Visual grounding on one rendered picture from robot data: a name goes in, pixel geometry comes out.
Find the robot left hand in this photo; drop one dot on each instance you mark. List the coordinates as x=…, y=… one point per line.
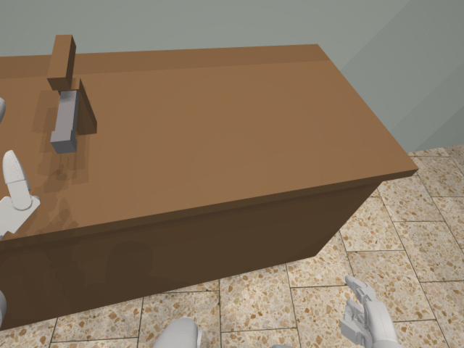
x=15, y=210

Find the robot right hand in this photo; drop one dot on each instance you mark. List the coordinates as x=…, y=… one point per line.
x=373, y=323

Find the left robot thigh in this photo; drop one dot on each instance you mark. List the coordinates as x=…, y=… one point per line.
x=180, y=333

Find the tap lever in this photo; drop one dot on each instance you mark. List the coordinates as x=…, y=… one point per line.
x=63, y=138

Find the counter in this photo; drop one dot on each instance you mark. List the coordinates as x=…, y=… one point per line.
x=191, y=165

